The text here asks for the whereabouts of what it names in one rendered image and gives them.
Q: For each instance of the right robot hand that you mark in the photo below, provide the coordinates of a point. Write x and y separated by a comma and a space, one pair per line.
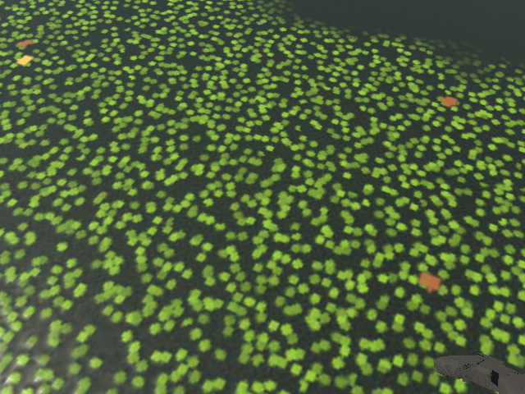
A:
484, 370

